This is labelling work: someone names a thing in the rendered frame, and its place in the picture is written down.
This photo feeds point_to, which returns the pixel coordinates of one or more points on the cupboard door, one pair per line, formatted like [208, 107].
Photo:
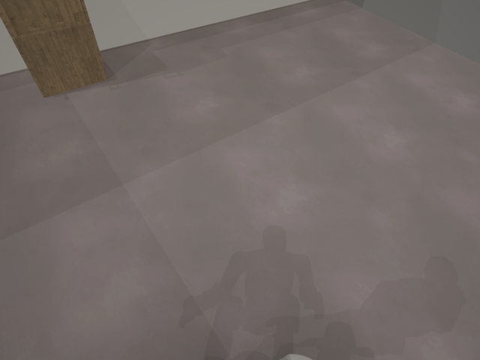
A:
[28, 15]

